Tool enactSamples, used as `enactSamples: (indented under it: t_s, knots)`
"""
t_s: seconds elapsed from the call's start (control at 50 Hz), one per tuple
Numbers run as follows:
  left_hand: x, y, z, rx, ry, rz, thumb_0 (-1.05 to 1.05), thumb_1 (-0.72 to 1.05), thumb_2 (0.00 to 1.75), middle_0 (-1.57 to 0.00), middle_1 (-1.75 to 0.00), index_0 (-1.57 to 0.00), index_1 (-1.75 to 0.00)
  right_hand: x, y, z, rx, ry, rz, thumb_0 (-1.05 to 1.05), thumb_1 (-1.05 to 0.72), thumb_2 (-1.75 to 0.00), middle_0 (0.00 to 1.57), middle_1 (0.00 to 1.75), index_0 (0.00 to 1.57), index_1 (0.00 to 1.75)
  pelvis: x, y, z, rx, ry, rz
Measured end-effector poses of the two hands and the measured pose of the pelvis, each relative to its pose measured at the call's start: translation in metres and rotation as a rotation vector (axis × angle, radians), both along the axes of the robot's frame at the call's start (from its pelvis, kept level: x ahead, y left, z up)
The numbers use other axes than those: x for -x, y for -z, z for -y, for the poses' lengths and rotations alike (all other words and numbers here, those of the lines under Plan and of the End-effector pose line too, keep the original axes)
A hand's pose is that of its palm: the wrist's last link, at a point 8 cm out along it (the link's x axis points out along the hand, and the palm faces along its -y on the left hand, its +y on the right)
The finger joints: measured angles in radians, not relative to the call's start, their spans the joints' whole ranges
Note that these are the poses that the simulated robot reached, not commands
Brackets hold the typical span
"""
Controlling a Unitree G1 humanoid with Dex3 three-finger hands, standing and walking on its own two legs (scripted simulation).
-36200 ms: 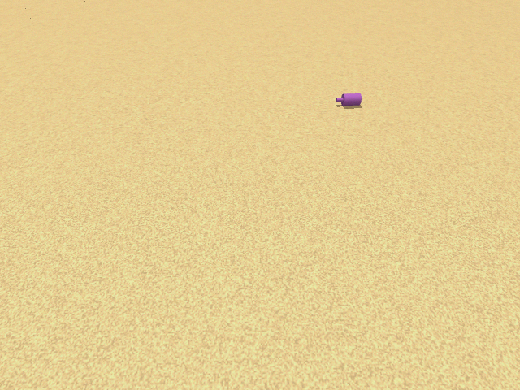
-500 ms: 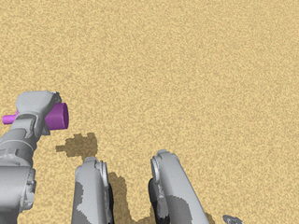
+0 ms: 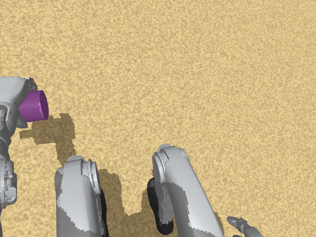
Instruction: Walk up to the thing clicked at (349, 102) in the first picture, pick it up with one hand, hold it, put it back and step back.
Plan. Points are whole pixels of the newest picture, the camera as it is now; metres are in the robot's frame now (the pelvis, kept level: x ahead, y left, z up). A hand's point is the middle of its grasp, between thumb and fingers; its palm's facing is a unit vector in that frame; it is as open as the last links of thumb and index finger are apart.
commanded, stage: crouch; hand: left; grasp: from above
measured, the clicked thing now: (9, 108) +0.45 +0.33 -0.22
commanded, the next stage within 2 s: lower in 0.38 s
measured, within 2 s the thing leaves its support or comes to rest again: neither
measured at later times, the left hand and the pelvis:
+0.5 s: hand (22, 106) +0.46 +0.30 -0.23, palm faces -0.47 -0.05 -0.88, open 10.5 cm; pelvis -0.01 +0.00 -0.05, yaw -2 degrees
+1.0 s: hand (30, 109) +0.47 +0.30 -0.29, palm faces -0.47 -0.07 -0.88, open 10.4 cm; pelvis -0.01 +0.00 -0.08, yaw -5 degrees
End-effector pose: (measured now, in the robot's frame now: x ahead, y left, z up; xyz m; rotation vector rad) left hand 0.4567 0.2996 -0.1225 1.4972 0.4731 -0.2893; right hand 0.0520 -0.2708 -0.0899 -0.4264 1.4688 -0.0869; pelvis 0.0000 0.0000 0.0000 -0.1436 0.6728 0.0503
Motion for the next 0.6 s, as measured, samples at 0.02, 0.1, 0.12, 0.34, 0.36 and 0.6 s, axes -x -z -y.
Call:
enactSamples:
  t_s: [0.02,0.1,0.12,0.34,0.36,0.6]
  knots:
    - [-0.001,0.003,0.0,0.0,0.0,0.001,0.0,-0.01,0.31,-0.76,-0.33,-0.77,-0.32,0.003,0.002,0.0,0.0,0.003,-0.007,0.0,-0.92,-0.9,0.2,0.3,0.21,0.3,0.001,0.003,0.0,0.001,0.002,0.003]
    - [-0.003,0.015,-0.001,-0.006,0.004,-0.001,0.0,-0.01,0.31,-0.76,-0.32,-0.77,-0.32,0.014,0.011,-0.002,-0.003,0.011,-0.03,0.0,-0.92,-0.9,0.2,0.3,0.21,0.3,0.003,0.014,0.0,0.004,0.006,0.014]
    - [-0.003,0.018,-0.001,-0.008,0.005,-0.002,0.0,-0.01,0.31,-0.76,-0.32,-0.77,-0.32,0.017,0.013,-0.002,-0.003,0.012,-0.034,0.0,-0.92,-0.9,0.2,0.3,0.21,0.3,0.004,0.017,0.0,0.005,0.007,0.017]
    - [-0.007,0.039,-0.003,-0.013,0.0,-0.004,0.0,0.0,0.29,-0.77,-0.31,-0.77,-0.31,0.032,0.031,-0.004,-0.005,0.006,-0.062,0.0,-0.92,-0.9,0.21,0.3,0.21,0.3,0.009,0.038,0.002,0.012,0.018,0.041]
    - [-0.008,0.04,-0.003,-0.013,-0.001,-0.005,0.0,0.0,0.29,-0.77,-0.31,-0.77,-0.3,0.032,0.032,-0.004,-0.004,0.004,-0.062,0.0,-0.92,-0.9,0.21,0.3,0.21,0.3,0.009,0.039,0.002,0.012,0.018,0.043]
    - [-0.015,0.056,-0.007,-0.017,-0.008,-0.021,0.0,0.0,0.3,-0.77,-0.31,-0.78,-0.3,0.027,0.044,0.0,0.0,-0.025,-0.065,0.0,-0.92,-0.9,0.2,0.3,0.21,0.3,0.008,0.054,0.004,0.02,0.028,0.059]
